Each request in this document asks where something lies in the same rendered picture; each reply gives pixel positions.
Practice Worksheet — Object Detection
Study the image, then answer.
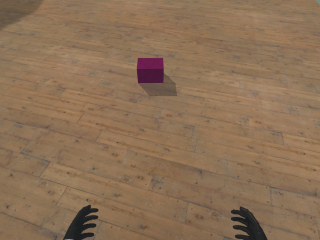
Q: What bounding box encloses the left robot hand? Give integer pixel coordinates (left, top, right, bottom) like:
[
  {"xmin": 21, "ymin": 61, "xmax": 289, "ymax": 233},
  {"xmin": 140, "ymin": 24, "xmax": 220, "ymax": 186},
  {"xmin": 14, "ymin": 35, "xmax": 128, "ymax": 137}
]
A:
[{"xmin": 63, "ymin": 205, "xmax": 99, "ymax": 240}]

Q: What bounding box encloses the right robot hand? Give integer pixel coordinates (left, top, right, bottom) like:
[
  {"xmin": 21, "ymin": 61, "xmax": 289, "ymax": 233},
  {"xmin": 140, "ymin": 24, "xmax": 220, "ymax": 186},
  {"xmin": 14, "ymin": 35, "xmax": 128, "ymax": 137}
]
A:
[{"xmin": 231, "ymin": 206, "xmax": 268, "ymax": 240}]

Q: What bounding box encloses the carton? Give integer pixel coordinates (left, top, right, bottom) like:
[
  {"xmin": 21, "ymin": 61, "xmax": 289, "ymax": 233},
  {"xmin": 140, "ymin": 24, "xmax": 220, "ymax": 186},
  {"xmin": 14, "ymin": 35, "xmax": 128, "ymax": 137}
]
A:
[{"xmin": 137, "ymin": 58, "xmax": 164, "ymax": 83}]

